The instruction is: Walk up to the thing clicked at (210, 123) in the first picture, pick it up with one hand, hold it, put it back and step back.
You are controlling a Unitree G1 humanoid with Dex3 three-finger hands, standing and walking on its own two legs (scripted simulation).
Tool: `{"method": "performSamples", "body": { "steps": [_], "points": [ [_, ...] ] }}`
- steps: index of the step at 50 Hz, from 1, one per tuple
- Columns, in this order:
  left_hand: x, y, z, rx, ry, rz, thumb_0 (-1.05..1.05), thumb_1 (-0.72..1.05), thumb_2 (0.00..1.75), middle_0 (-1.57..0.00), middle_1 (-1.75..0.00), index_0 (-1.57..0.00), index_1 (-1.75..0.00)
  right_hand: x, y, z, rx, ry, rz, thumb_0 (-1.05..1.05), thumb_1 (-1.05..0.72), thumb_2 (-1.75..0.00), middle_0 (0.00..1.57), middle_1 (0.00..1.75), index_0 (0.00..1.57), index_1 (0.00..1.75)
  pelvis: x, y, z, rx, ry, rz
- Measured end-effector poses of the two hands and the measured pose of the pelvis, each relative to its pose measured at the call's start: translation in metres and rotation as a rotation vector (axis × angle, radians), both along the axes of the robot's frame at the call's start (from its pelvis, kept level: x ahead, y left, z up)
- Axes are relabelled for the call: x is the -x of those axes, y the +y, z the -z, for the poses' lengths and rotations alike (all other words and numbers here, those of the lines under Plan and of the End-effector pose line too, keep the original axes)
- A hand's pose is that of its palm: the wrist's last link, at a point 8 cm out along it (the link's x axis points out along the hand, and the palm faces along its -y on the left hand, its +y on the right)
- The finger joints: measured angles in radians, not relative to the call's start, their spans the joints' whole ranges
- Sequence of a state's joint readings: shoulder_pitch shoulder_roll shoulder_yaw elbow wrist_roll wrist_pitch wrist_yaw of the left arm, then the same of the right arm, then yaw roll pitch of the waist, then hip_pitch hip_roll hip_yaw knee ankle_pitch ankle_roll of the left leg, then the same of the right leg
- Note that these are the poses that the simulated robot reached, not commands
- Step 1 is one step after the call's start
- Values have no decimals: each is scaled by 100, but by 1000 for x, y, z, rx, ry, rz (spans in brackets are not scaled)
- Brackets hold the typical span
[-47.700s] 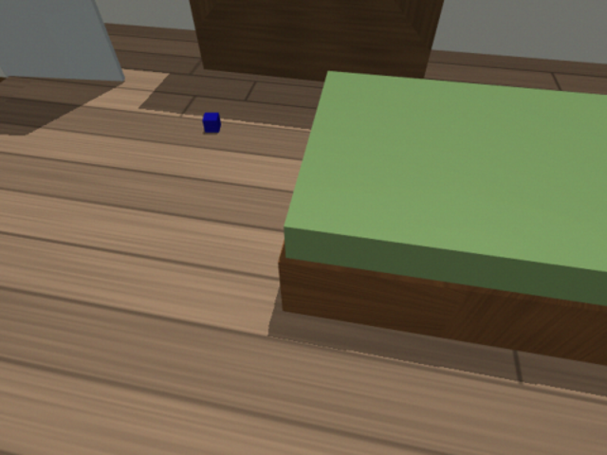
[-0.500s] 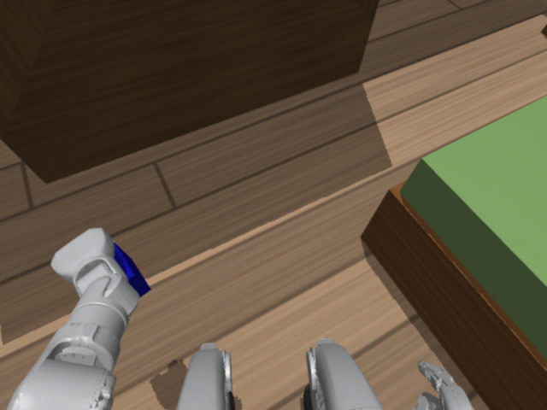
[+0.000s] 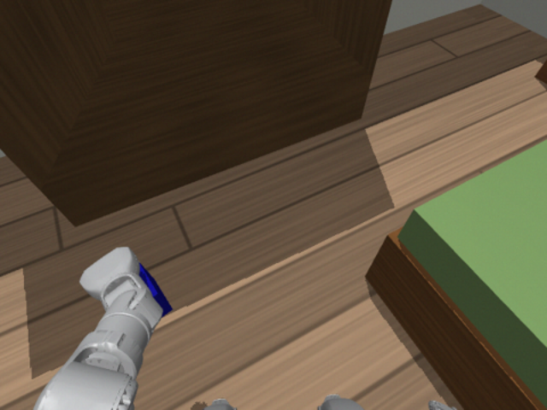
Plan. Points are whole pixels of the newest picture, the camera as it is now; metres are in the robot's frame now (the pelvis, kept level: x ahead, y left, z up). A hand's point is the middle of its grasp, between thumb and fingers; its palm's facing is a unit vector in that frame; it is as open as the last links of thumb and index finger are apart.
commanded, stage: lift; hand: left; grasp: from above
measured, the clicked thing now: (136, 299) +0.33 +0.24 -0.12
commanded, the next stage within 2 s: hold in 0.02 s
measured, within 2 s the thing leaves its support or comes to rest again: neither
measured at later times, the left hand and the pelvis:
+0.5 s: hand (128, 281) +0.33 +0.22 -0.03, palm faces -0.32 -0.30 -0.90, open 10.3 cm; pelvis +0.01 +0.00 +0.02, yaw +0 degrees
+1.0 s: hand (118, 283) +0.32 +0.23 -0.01, palm faces -0.32 -0.30 -0.90, open 10.3 cm; pelvis +0.01 +0.00 +0.03, yaw +0 degrees
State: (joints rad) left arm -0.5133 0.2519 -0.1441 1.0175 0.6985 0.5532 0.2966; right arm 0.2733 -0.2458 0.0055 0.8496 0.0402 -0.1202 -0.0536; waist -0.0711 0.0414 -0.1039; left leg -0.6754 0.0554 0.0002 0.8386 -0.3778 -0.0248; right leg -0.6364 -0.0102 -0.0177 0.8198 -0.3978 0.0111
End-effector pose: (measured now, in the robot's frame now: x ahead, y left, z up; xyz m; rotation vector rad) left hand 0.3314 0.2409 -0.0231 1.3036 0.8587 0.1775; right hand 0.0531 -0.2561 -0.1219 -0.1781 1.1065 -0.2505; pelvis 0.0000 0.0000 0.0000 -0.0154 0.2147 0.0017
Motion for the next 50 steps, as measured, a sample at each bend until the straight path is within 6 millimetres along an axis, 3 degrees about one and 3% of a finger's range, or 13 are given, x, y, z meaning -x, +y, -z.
{"method": "performSamples", "body": {
  "steps": [25, 50],
  "points": [
    [0, -12, -48, 5, -23, 13, -2, -7, 49, -64, -50, -73, -52, -58, 5, -32, -62, -157, -92, 1, -90, -90, 20, 30, 20, 30, -10, -1, -24, -19, -99, 8],
    [12, -9, -71, 3, -28, 1, -2, -8, 50, -66, -49, -74, -52, -76, 17, -42, -109, -210, -151, 1, -91, -90, 20, 30, 19, 30, -7, 0, -32, -20, -155, 6]
  ]
}}
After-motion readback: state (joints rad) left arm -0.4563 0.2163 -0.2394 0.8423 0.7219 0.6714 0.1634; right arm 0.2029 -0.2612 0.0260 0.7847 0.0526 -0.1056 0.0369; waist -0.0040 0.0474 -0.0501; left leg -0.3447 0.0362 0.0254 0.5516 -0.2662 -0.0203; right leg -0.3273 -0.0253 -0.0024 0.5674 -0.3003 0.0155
